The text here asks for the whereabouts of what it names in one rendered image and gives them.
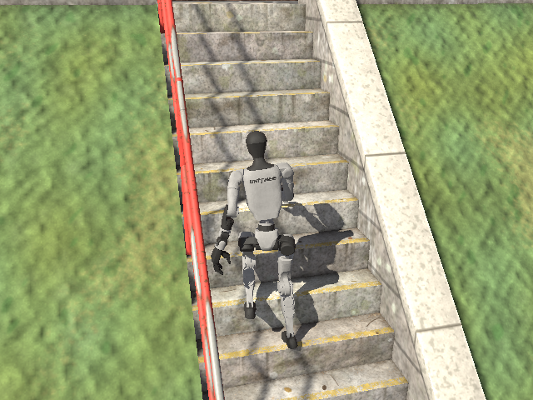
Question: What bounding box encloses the right robot upper arm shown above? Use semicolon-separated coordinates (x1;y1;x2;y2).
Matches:
277;162;294;202

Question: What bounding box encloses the left robot upper arm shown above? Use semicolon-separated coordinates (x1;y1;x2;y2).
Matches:
227;169;244;218

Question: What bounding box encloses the robot right foot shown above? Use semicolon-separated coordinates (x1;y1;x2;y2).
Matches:
281;331;298;349

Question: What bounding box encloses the left robot shin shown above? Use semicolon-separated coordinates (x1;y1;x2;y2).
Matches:
242;256;255;308

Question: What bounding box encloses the left robot hand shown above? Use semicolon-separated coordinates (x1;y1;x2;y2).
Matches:
211;246;231;275

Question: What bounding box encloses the robot left forearm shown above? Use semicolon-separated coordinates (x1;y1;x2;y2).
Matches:
215;205;234;250

